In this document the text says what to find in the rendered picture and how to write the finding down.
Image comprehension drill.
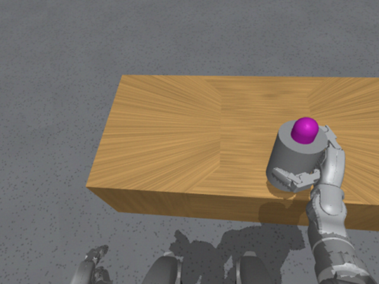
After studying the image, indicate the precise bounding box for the right robot arm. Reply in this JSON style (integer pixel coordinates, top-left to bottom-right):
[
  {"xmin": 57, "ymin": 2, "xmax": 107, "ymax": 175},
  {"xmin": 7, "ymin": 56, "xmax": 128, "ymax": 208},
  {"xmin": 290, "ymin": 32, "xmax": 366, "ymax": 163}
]
[{"xmin": 306, "ymin": 183, "xmax": 378, "ymax": 284}]

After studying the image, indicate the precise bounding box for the bottle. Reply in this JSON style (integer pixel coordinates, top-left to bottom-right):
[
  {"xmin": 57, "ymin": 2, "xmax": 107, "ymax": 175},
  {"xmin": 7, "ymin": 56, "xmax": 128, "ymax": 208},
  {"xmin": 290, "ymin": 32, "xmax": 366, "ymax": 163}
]
[{"xmin": 266, "ymin": 117, "xmax": 328, "ymax": 192}]

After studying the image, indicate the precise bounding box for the left robot hand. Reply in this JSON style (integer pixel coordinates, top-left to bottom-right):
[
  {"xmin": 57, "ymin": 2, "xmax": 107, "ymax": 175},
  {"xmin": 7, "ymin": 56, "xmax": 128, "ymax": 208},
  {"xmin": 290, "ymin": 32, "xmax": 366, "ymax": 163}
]
[{"xmin": 70, "ymin": 245, "xmax": 113, "ymax": 284}]

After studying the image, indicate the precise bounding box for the right robot hand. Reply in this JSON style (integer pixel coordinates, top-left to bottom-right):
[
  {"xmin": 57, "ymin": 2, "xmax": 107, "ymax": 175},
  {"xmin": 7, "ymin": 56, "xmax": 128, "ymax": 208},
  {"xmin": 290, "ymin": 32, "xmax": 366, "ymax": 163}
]
[{"xmin": 272, "ymin": 125, "xmax": 345, "ymax": 193}]

